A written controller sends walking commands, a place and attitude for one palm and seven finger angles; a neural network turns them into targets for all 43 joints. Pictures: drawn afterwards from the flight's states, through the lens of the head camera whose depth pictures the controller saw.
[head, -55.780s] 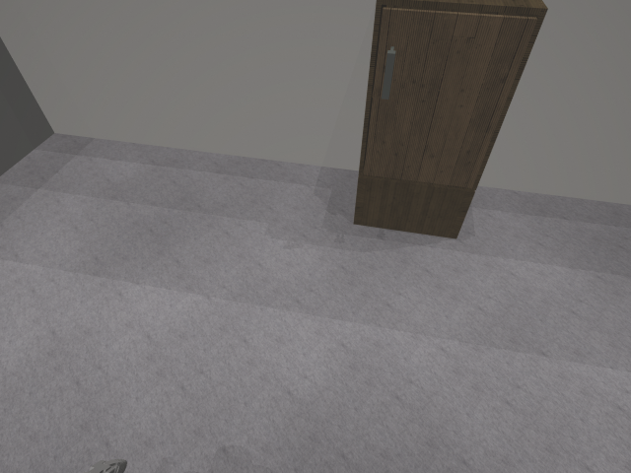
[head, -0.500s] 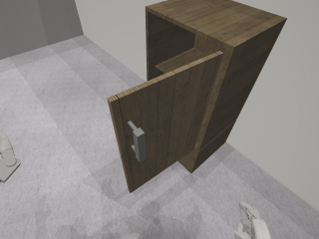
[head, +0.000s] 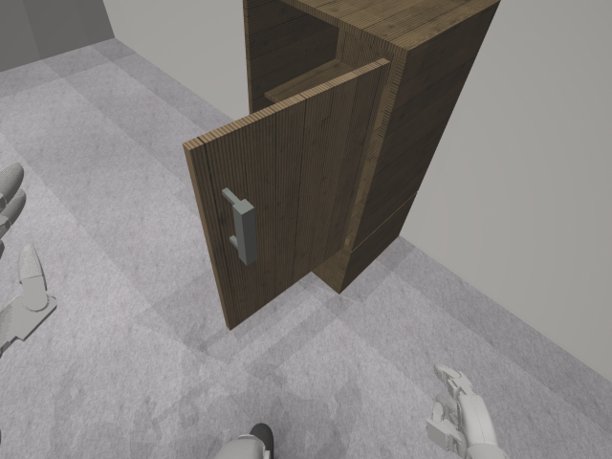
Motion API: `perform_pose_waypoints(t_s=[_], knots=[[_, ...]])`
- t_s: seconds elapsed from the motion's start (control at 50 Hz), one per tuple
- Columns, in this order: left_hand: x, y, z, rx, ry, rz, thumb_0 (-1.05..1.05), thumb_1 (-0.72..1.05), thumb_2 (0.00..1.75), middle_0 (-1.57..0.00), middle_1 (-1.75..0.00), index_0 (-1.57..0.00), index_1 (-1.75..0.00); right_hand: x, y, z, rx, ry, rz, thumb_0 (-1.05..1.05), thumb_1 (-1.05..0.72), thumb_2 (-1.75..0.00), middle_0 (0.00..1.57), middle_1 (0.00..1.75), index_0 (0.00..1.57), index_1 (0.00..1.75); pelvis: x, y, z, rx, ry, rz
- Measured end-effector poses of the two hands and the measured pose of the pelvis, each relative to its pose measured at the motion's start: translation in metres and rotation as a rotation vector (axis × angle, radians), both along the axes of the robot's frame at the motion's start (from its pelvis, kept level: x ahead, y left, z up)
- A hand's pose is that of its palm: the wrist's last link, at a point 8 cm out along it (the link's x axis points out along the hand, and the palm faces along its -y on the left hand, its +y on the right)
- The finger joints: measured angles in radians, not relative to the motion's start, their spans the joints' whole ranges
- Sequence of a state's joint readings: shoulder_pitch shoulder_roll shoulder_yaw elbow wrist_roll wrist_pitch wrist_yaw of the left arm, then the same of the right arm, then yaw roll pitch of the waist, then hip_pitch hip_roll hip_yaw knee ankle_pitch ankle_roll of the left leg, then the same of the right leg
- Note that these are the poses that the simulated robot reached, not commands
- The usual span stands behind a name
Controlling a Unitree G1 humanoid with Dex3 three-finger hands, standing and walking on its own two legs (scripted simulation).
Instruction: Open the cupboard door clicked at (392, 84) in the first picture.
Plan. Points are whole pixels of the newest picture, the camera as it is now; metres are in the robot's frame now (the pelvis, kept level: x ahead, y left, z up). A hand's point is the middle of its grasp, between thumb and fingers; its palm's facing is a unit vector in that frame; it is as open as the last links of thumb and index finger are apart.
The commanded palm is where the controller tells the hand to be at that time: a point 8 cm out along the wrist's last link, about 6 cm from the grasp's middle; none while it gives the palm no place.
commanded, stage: step back with the hand held close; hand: left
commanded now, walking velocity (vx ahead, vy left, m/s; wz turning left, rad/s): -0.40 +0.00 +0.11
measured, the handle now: (238, 226) +0.47 +0.16 -0.03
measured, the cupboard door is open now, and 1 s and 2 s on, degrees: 85 85 85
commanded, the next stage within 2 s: stop stepping back and stand still in 0.02 s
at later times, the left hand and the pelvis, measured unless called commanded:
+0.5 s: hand out of the picture +0.14 +0.26 +0.18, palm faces +0.43 -0.80 -0.41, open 7.5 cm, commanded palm +0.07 +0.30 +0.19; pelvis -0.07 -0.01 +0.01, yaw +0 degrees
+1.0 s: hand out of the picture +0.12 +0.27 +0.17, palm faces +0.41 -0.80 -0.45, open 7.4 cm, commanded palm +0.06 +0.31 +0.19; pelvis -0.08 +0.00 +0.01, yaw +0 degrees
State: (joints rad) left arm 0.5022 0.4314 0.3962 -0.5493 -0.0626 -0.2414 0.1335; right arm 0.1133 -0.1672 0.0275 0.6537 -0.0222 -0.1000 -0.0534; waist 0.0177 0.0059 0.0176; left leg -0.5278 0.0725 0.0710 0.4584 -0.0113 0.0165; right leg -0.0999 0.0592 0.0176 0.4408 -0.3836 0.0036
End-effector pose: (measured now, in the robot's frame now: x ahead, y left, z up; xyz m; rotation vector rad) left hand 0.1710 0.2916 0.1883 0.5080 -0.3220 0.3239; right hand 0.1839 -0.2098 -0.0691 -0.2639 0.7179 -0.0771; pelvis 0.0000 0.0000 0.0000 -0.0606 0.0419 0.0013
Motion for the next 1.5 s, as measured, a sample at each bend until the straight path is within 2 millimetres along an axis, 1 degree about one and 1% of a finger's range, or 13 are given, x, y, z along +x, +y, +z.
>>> perform_pose_waypoints(t_s=[0.12, 0.22, 0.36, 0.5, 0.6, 0.8, 1.04, 1.08, 1.16, 1.22, 1.28, 1.36, 1.5], knots=[[-0.015, -0.003, 0.008, 0.068, -0.003, -0.075, 0.01, 0.88, 0.9, -0.21, -0.3, -0.21, -0.3, -0.036, -0.023, 0.006, -0.037, -0.018, -0.082, 0.01, -0.91, -0.9, 0.21, 0.3, 0.21, 0.3, -0.018, -0.005, -0.004, 0.0, -0.03, 0.019], [-0.055, 0.005, 0.013, 0.1, 0.028, -0.005, 0.01, 0.88, 0.9, -0.21, -0.3, -0.22, -0.3, -0.065, -0.039, 0.007, -0.057, 0.01, -0.087, 0.01, -0.91, -0.9, 0.21, 0.3, 0.2, 0.3, -0.035, -0.009, -0.001, 0.008, -0.026, 0.033], [-0.075, 0.026, -0.005, -0.028, -0.01, 0.147, 0.01, 0.88, 0.9, -0.21, -0.3, -0.21, -0.3, -0.09, -0.04, 0.002, -0.116, 0.068, -0.088, 0.02, -0.91, -0.9, 0.21, 0.3, 0.2, 0.3, -0.041, 0.003, 0.002, 0.03, -0.025, 0.034], [-0.075, 0.005, 0.002, -0.031, 0.03, 0.085, 0.02, 0.89, 0.9, -0.21, -0.3, -0.21, -0.3, -0.101, -0.011, 0.018, -0.002, -0.047, -0.05, 0.02, -0.91, -0.9, 0.21, 0.3, 0.2, 0.3, -0.069, -0.005, 0.012, 0.05, -0.044, 0.007], [-0.091, -0.014, 0.012, 0.054, 0.072, 0.021, 0.01, 0.88, 0.9, -0.21, -0.3, -0.21, -0.3, -0.109, -0.009, 0.012, 0.049, -0.05, -0.045, 0.01, -0.9, -0.9, 0.21, 0.3, 0.21, 0.3, -0.078, -0.013, 0.011, 0.044, -0.04, 0.008], [-0.098, 0.016, -0.006, -0.046, 0.045, 0.16, 0.01, 0.88, 0.9, -0.21, -0.3, -0.21, -0.3, -0.128, -0.039, -0.007, -0.042, 0.074, -0.097, 0.02, -0.91, -0.9, 0.21, 0.3, 0.21, 0.3, -0.069, -0.001, 0.007, 0.042, -0.07, 0.031], [-0.089, 0.01, 0.002, 0.015, 0.073, 0.057, 0.01, 0.88, 0.9, -0.21, -0.3, -0.21, -0.3, -0.109, -0.014, 0.015, 0.003, -0.039, -0.075, 0.02, -0.91, -0.9, 0.21, 0.3, 0.2, 0.3, -0.078, 0.005, 0.012, 0.046, -0.051, 0.006], [-0.083, 0.014, -0.021, 0.02, 0.17, 0.043, 0.01, 0.89, 0.9, -0.21, -0.3, -0.21, -0.3, -0.106, -0.012, 0.006, 0.03, -0.028, -0.031, 0.01, -0.91, -0.9, 0.21, 0.3, 0.2, 0.3, -0.081, 0.008, 0.01, 0.04, -0.035, 0.017], [-0.083, 0.022, -0.137, -0.165, 0.645, 0.113, 0.0, 0.89, 0.9, -0.2, -0.3, -0.2, -0.3, -0.112, -0.015, -0.025, 0.045, 0.102, 0.005, 0.01, -0.91, -0.9, 0.21, 0.3, 0.2, 0.3, -0.089, 0.015, 0.005, 0.045, -0.03, 0.034], [-0.119, 0.004, -0.225, -0.309, 1.005, 0.152, 0.0, 0.9, 0.9, -0.2, -0.3, -0.2, -0.3, -0.131, -0.019, -0.037, 0.039, 0.193, -0.011, 0.01, -0.91, -0.9, 0.21, 0.3, 0.2, 0.3, -0.093, 0.014, 0.004, 0.053, -0.044, 0.035], [-0.174, -0.029, -0.285, -0.43, 1.299, 0.158, 0.01, 0.9, 0.9, -0.2, -0.3, -0.2, -0.3, -0.161, -0.025, -0.041, 0.018, 0.297, -0.043, 0.01, -0.91, -0.9, 0.21, 0.3, 0.2, 0.3, -0.096, 0.012, 0.006, 0.058, -0.057, 0.033], [-0.252, -0.062, -0.322, -0.557, 1.562, 0.218, 0.01, 0.95, 0.9, -0.2, -0.3, -0.2, -0.3, -0.21, -0.031, -0.046, -0.011, 0.469, -0.091, 0.01, -0.91, -0.9, 0.21, 0.3, 0.2, 0.3, -0.097, 0.007, 0.01, 0.054, -0.062, 0.037], [-0.347, -0.07, -0.321, -0.638, 1.803, 0.357, 0.01, 0.95, 0.9, -0.2, -0.3, -0.2, -0.3, -0.284, -0.027, -0.053, -0.013, 0.721, -0.152, 0.01, -0.91, -0.9, 0.2, 0.3, 0.2, 0.3, -0.097, 0.004, 0.014, 0.046, -0.062, 0.049]])
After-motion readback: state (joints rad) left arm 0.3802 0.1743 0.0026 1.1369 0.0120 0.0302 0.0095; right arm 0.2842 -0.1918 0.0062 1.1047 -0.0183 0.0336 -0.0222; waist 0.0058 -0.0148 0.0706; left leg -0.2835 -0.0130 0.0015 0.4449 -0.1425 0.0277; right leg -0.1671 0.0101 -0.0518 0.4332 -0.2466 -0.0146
